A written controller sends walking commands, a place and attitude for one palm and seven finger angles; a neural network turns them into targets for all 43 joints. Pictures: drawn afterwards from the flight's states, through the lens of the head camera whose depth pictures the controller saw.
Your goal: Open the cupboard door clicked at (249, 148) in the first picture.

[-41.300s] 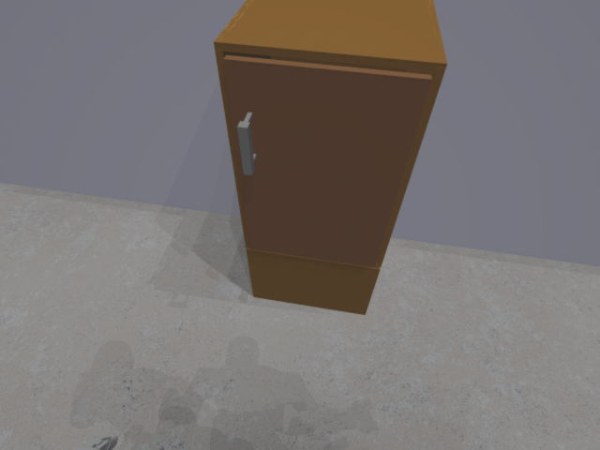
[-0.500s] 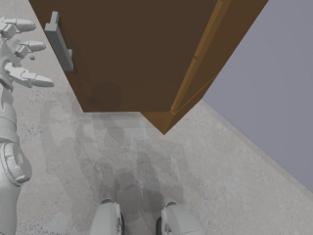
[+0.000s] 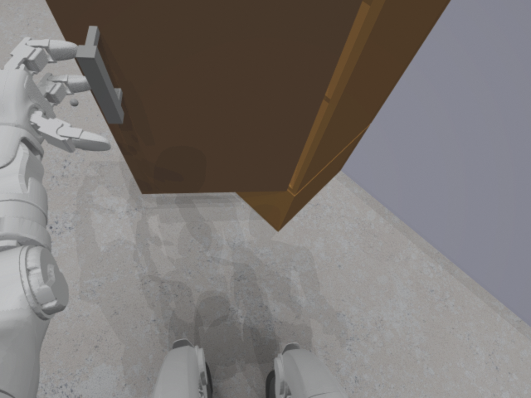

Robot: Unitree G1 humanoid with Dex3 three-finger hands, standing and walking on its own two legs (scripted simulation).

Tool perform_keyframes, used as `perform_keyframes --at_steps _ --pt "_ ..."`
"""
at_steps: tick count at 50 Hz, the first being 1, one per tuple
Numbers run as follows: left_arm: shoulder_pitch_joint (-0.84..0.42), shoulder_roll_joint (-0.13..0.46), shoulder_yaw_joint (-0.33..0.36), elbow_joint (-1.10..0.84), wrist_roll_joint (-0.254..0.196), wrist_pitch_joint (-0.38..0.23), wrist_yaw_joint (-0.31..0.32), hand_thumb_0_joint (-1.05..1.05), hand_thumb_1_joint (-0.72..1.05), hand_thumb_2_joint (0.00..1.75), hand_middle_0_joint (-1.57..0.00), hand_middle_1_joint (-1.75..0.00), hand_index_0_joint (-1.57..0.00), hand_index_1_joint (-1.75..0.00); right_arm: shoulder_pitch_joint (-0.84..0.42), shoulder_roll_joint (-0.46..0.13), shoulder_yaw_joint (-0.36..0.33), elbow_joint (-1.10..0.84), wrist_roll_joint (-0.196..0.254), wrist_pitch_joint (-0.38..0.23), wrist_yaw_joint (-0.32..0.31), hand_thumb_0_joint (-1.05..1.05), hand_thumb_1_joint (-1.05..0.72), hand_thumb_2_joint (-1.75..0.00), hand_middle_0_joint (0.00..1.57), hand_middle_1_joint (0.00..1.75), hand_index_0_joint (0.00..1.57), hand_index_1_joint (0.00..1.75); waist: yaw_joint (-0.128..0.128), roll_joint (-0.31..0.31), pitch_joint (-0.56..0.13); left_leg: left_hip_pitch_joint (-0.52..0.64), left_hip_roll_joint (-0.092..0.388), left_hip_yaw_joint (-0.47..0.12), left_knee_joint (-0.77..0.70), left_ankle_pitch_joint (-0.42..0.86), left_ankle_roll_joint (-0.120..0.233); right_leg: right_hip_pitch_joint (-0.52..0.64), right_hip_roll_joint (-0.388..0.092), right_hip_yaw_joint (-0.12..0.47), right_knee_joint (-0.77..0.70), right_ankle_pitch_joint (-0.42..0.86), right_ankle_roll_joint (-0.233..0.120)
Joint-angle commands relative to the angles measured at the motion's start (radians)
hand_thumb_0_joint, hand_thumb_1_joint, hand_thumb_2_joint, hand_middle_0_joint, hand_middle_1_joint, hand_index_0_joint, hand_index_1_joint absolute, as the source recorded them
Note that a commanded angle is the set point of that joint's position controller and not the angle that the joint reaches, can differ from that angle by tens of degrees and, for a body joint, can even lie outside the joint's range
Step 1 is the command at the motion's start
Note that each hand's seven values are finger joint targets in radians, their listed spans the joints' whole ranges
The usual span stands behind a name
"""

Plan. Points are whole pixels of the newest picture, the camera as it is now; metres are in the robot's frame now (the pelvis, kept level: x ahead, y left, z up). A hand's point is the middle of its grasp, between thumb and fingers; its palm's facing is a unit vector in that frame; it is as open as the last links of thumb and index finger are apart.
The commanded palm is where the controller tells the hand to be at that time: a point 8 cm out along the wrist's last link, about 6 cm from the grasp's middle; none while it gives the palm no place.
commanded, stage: slide the fingers in behind the handle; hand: left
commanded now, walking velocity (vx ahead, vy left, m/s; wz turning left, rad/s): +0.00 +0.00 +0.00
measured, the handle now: (105, 78) +0.56 +0.19 +0.08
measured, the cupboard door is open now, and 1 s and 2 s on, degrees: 48 48 49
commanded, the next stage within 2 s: close the thumb around the handle in 1.24 s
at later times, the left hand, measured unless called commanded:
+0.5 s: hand (101, 102) +0.52 +0.19 +0.08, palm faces +0.01 -1.00 +0.00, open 14.0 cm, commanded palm +0.49 +0.23 +0.08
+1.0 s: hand (119, 102) +0.51 +0.16 +0.08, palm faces +0.01 -1.00 -0.02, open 14.0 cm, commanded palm +0.49 +0.21 +0.08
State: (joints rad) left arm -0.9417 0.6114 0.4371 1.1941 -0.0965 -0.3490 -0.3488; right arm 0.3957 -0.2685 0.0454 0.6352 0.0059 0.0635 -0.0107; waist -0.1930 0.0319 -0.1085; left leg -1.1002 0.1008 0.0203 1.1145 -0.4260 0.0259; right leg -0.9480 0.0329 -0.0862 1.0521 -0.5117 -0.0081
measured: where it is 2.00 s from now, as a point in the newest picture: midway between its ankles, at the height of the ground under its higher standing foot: outside the picture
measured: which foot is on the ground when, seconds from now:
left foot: down 0.00-1.00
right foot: down 0.00-1.00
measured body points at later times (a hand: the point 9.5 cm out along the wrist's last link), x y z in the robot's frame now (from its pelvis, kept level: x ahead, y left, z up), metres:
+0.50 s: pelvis +0.00 -0.01 +0.00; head +0.13 +0.02 +0.43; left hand +0.51 +0.24 +0.08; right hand +0.01 -0.27 -0.11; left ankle +0.05 +0.10 -0.65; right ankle -0.01 -0.12 -0.65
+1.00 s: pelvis +0.00 -0.01 +0.00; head +0.13 +0.00 +0.43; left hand +0.51 +0.22 +0.09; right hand +0.01 -0.27 -0.11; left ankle +0.05 +0.10 -0.65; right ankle -0.01 -0.12 -0.65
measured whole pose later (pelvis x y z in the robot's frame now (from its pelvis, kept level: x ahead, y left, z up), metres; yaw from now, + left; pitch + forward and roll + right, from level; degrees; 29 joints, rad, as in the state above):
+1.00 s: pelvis +0.00 -0.01 +0.00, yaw +1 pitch +22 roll -3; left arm -0.92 0.46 0.36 1.17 -0.08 -0.40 -0.21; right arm 0.38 -0.26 0.02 0.65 0.00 0.06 0.02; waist -0.18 0.04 -0.12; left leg -1.07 0.09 0.02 1.10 -0.42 0.01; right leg -0.93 0.03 -0.09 1.07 -0.53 -0.03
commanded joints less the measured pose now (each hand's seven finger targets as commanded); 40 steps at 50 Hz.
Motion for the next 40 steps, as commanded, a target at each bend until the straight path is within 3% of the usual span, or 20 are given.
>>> perform_keyframes --at_steps 1,4,6,7,9,11,13,14,16,18,19,22,29,30,31,32,33,36,38,40 --pt "-0.452 0.264 0.03 -0.26 -0.019 -0.102 0.023 0.0 -0.5 0.3 -0.3 -1.2 -0.3 -1.2 0.173 -0.199 -0.08 -0.031 -0.01 -0.012 -0.015 0.0 -0.9 -0.9 0.2 0.3 0.2 0.3 0.012 0.181 -0.517 0.609 -0.041 -0.101 -0.091 0.359 0.005 0.011 0.043 0.038 -0.136 0.295 -0.013" --pt "-0.427 0.22 -0.002 -0.202 -0.016 -0.09 0.023 0.0 -0.5 0.3 -0.3 -1.2 -0.3 -1.2 0.169 -0.195 -0.078 -0.028 -0.006 -0.01 -0.014 0.0 -0.9 -0.9 0.2 0.3 0.2 0.3 0.0 0.14 -0.458 0.565 -0.044 -0.096 -0.096 0.321 0.007 0.012 0.043 0.037 -0.144 0.281 -0.011" --pt "-0.434 0.192 -0.021 -0.195 -0.018 -0.087 0.026 0.0 -0.5 0.3 -0.3 -1.2 -0.3 -1.2 0.165 -0.195 -0.078 -0.029 -0.006 -0.012 -0.012 0.0 -0.9 -0.9 0.2 0.3 0.2 0.3 -0.004 0.157 -0.454 0.577 -0.044 -0.097 -0.095 0.315 0.007 -0.018 0.041 0.037 -0.145 0.267 -0.011" --pt "-0.446 0.216 -0.004 -0.196 -0.015 -0.086 0.031 0.0 -0.5 0.3 -0.3 -1.2 -0.3 -1.2 0.173 -0.198 -0.078 -0.024 -0.008 -0.01 -0.014 0.0 -0.9 -0.9 0.2 0.3 0.2 0.3 -0.004 0.143 -0.46 0.574 -0.041 -0.103 -0.096 0.322 0.007 -0.011 0.04 0.034 -0.139 0.269 -0.012" --pt "-0.458 0.17 -0.039 -0.201 -0.015 -0.084 0.034 0.0 -0.5 0.3 -0.3 -1.2 -0.3 -1.2 0.166 -0.192 -0.078 -0.027 -0.008 -0.013 -0.011 0.0 -0.9 -0.9 0.2 0.3 0.2 0.3 -0.01 0.152 -0.455 0.57 -0.046 -0.098 -0.093 0.307 0.008 -0.018 0.039 0.037 -0.144 0.262 -0.011" --pt "-0.47 0.184 -0.02 -0.235 -0.014 -0.103 0.045 0.0 -0.5 0.3 -0.3 -1.2 -0.3 -1.2 0.172 -0.193 -0.082 -0.024 -0.012 -0.016 -0.011 0.0 -0.9 -0.9 0.2 0.3 0.2 0.3 0.002 0.176 -0.508 0.618 -0.042 -0.109 -0.093 0.349 0.003 -0.021 0.04 0.034 -0.13 0.278 -0.015" --pt "-0.458 0.137 -0.04 -0.24 -0.018 -0.106 0.054 0.0 -0.5 0.3 -0.3 -1.2 -0.3 -1.2 0.172 -0.185 -0.085 -0.022 -0.014 -0.019 -0.005 0.0 -0.9 -0.9 0.2 0.3 0.2 0.3 0.001 0.167 -0.514 0.626 -0.044 -0.107 -0.089 0.366 0.003 -0.014 0.04 0.032 -0.132 0.294 -0.014" --pt "-0.444 0.159 -0.023 -0.242 -0.016 -0.106 0.06 0.0 -0.5 0.3 -0.3 -1.2 -0.3 -1.2 0.172 -0.188 -0.086 -0.023 -0.014 -0.018 -0.003 0.0 -0.9 -0.9 0.2 0.3 0.2 0.3 0.01 0.163 -0.515 0.617 -0.045 -0.104 -0.09 0.368 0.003 0.004 0.04 0.034 -0.133 0.304 -0.014" --pt "-0.436 0.133 -0.038 -0.245 -0.014 -0.108 0.069 0.0 -0.5 0.3 -0.3 -1.2 -0.3 -1.2 0.17 -0.184 -0.086 -0.026 -0.014 -0.015 0.0 0.0 -0.9 -0.9 0.2 0.3 0.2 0.3 0.008 0.149 -0.517 0.612 -0.047 -0.101 -0.09 0.378 0.004 0.008 0.04 0.035 -0.129 0.32 -0.012" --pt "-0.449 0.146 -0.033 -0.216 -0.007 -0.097 0.081 0.0 -0.5 0.3 -0.3 -1.2 -0.3 -1.2 0.17 -0.185 -0.083 -0.02 -0.012 -0.012 0.0 0.0 -0.9 -0.9 0.2 0.3 0.2 0.3 -0.002 0.119 -0.47 0.562 -0.049 -0.096 -0.089 0.336 0.009 0.017 0.04 0.038 -0.137 0.305 -0.009" --pt "-0.445 0.172 -0.009 -0.221 -0.005 -0.096 0.086 0.0 -0.5 0.3 -0.3 -1.2 -0.3 -1.2 0.171 -0.187 -0.085 -0.026 -0.013 -0.011 -0.001 0.0 -0.9 -0.9 0.2 0.3 0.2 0.3 0.003 0.106 -0.48 0.543 -0.052 -0.088 -0.089 0.327 0.011 0.045 0.039 0.044 -0.139 0.311 -0.007" --pt "-0.435 0.171 -0.005 -0.256 -0.005 -0.116 0.094 0.0 -0.5 0.3 -0.3 -1.2 -0.3 -1.2 0.165 -0.179 -0.084 -0.03 -0.013 -0.014 0.0 0.0 -0.9 -0.9 0.2 0.3 0.2 0.3 0.017 0.134 -0.525 0.562 -0.055 -0.082 -0.082 0.363 0.009 0.07 0.038 0.05 -0.13 0.353 -0.009" --pt "-0.429 0.106 -0.057 -0.22 -0.017 -0.105 0.084 0.0 -0.5 0.3 -0.3 -1.2 -0.3 -1.2 0.154 -0.176 -0.084 -0.027 -0.007 -0.013 0.002 0.0 -0.9 -0.9 0.2 0.3 0.2 0.3 -0.006 0.102 -0.45 0.51 -0.06 -0.07 -0.086 0.302 0.015 0.067 0.038 0.058 -0.149 0.334 -0.004" --pt "-0.442 0.13 -0.032 -0.24 -0.021 -0.115 0.088 0.0 -0.5 0.3 -0.3 -1.2 -0.3 -1.2 0.163 -0.178 -0.084 -0.024 -0.009 -0.017 -0.002 0.0 -0.9 -0.9 0.2 0.3 0.2 0.3 0.002 0.118 -0.47 0.528 -0.06 -0.073 -0.084 0.324 0.016 0.073 0.038 0.056 -0.141 0.346 -0.009" --pt "-0.421 0.119 -0.043 -0.223 -0.015 -0.111 0.089 0.0 -0.5 0.3 -0.3 -1.2 -0.3 -1.2 0.157 -0.176 -0.085 -0.026 -0.008 -0.016 -0.001 0.0 -0.9 -0.9 0.2 0.3 0.2 0.3 0.006 0.129 -0.48 0.534 -0.06 -0.073 -0.085 0.323 0.012 0.064 0.036 0.056 -0.14 0.34 -0.008" --pt "-0.455 0.086 -0.071 -0.237 -0.019 -0.111 0.09 0.0 -0.5 0.3 -0.3 -1.2 -0.3 -1.2 0.155 -0.172 -0.083 -0.022 -0.009 -0.019 0.0 0.0 -0.9 -0.9 0.2 0.3 0.2 0.3 -0.01 0.122 -0.474 0.535 -0.059 -0.075 -0.081 0.321 0.015 0.051 0.036 0.054 -0.14 0.338 -0.006" --pt "-0.442 0.102 -0.05 -0.226 -0.017 -0.112 0.094 0.0 -0.5 0.3 -0.3 -1.2 -0.3 -1.2 0.163 -0.175 -0.086 -0.018 -0.01 -0.019 0.0 0.0 -0.9 -0.9 0.2 0.3 0.2 0.3 -0.002 0.106 -0.471 0.539 -0.058 -0.079 -0.085 0.327 0.013 0.057 0.037 0.051 -0.142 0.337 -0.007" --pt "-0.448 0.075 -0.066 -0.261 -0.019 -0.127 0.103 0.0 -0.5 0.3 -0.3 -1.2 -0.3 -1.2 0.159 -0.171 -0.089 -0.018 -0.013 -0.025 0.005 0.0 -0.9 -0.9 0.2 0.3 0.2 0.3 0.005 0.142 -0.518 0.574 -0.059 -0.079 -0.08 0.36 0.011 0.056 0.036 0.052 -0.131 0.363 -0.009" --pt "-0.423 0.085 -0.053 -0.259 -0.014 -0.127 0.113 0.0 -0.5 0.3 -0.3 -1.2 -0.3 -1.2 0.162 -0.172 -0.091 -0.02 -0.014 -0.022 0.007 0.0 -0.9 -0.9 0.2 0.3 0.2 0.3 0.013 0.12 -0.518 0.561 -0.06 -0.079 -0.082 0.365 0.01 0.074 0.035 0.05 -0.129 0.37 -0.009" --pt "-0.424 0.057 -0.065 -0.265 -0.015 -0.129 0.122 0.0 -0.5 0.3 -0.3 -1.2 -0.3 -1.2 0.165 -0.166 -0.091 -0.022 -0.017 -0.023 0.012 0.0 -0.9 -0.9 0.2 0.3 0.2 0.3 0.012 0.12 -0.519 0.566 -0.064 -0.076 -0.081 0.379 0.012 0.083 0.037 0.049 -0.127 0.388 -0.01"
